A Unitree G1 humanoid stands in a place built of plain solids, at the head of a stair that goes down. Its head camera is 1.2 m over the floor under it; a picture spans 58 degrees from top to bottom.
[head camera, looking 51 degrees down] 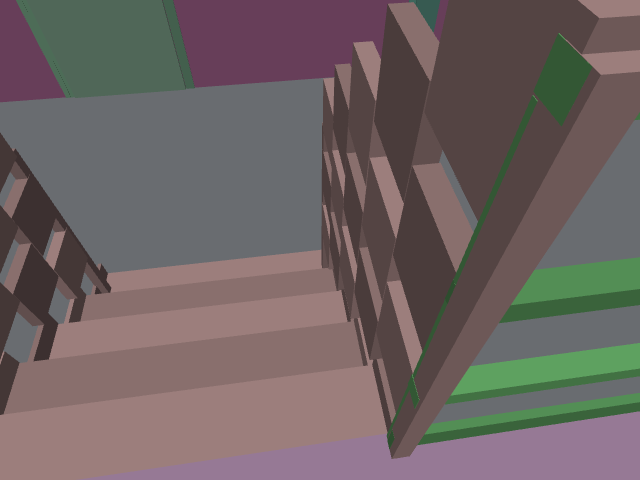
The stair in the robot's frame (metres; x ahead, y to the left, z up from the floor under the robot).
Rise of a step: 0.18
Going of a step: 0.26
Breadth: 1.32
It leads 8 degrees to the left of straight ahead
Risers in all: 6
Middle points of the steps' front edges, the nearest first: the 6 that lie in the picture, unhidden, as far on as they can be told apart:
0.24 0.42 0.00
0.50 0.46 -0.18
0.75 0.50 -0.35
1.01 0.53 -0.53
1.27 0.57 -0.71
1.53 0.60 -0.88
